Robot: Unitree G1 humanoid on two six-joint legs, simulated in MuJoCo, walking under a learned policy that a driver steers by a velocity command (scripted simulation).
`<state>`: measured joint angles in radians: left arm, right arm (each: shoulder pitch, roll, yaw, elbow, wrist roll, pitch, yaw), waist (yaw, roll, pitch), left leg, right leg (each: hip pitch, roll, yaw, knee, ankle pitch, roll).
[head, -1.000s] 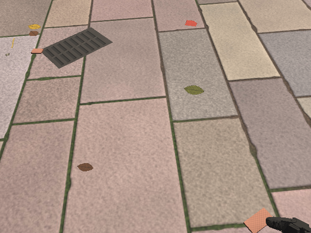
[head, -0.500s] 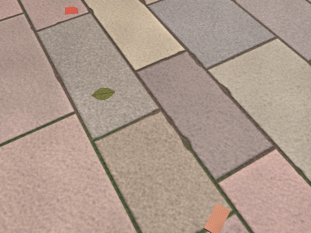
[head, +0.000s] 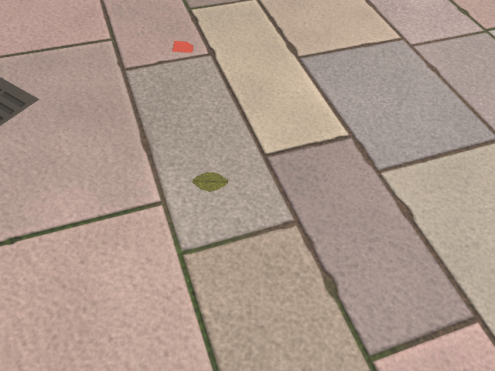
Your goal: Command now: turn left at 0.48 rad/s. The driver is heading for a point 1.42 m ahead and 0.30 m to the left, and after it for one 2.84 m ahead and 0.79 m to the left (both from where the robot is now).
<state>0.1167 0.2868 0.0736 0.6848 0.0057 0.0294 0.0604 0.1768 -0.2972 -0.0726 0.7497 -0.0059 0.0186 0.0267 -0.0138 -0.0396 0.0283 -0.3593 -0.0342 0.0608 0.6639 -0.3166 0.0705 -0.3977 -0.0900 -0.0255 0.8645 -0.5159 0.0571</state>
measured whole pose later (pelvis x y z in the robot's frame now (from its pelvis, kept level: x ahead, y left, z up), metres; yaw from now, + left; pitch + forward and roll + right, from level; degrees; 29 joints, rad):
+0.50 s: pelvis +0.01 -0.03 +0.01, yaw +18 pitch +2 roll -1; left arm 0.14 0.27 0.07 0.69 0.02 -0.03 0.02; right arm 0.15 -0.32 -0.08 0.62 0.02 0.06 -0.03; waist -0.01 0.05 0.02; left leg -0.39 -0.14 -0.22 0.68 -0.39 0.03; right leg -0.30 0.04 0.06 0.51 -0.23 -0.01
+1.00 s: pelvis -0.01 +0.00 +0.02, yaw +22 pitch -1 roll +0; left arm 0.21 0.25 0.03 0.76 0.02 -0.01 0.02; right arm 0.20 -0.20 -0.02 0.68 -0.02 0.01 -0.01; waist 0.03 -0.02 0.02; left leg -0.21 -0.03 -0.04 0.53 -0.31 0.02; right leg -0.24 -0.05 0.03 0.50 -0.25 0.06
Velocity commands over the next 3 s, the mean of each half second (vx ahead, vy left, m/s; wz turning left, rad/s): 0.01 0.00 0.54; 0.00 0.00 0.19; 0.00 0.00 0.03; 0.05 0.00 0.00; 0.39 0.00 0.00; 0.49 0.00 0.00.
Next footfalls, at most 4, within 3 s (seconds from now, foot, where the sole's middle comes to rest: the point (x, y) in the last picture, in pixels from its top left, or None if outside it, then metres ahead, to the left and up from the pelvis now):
0.46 right None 0.10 -0.13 -0.76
0.80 left None -0.03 0.11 -0.76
2.58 left None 0.39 0.24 -0.76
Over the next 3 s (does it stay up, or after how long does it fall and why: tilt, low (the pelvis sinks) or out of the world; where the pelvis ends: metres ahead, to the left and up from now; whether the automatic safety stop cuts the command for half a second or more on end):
stays up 0.47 0.16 0.02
